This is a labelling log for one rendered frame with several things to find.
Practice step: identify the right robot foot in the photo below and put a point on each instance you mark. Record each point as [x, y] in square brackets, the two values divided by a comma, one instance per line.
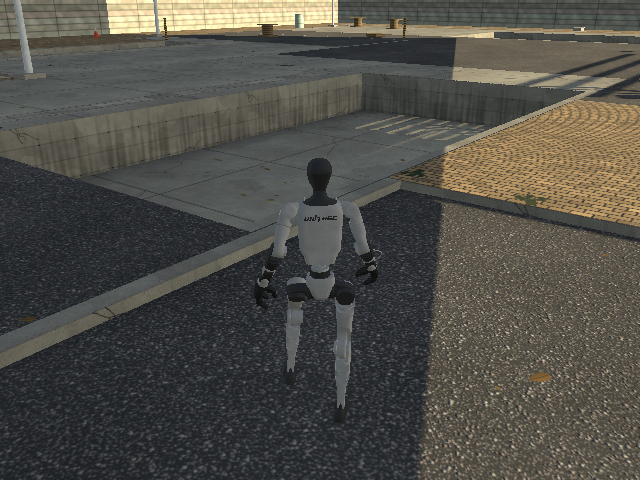
[340, 414]

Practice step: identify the robot left hand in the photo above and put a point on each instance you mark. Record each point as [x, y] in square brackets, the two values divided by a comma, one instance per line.
[259, 294]

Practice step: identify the robot right shin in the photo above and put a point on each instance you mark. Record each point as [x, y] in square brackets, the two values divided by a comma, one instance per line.
[342, 371]

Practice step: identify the left robot forearm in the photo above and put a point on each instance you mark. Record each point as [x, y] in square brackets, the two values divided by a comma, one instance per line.
[268, 269]

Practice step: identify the robot right hand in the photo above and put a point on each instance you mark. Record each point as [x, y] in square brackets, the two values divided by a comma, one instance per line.
[363, 271]

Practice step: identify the right robot upper arm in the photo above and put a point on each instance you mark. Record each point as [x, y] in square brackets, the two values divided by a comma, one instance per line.
[350, 210]

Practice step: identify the left robot upper arm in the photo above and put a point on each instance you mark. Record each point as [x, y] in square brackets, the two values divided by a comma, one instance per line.
[287, 212]

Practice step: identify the right robot forearm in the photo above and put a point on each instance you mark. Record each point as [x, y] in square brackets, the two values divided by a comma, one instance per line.
[369, 259]

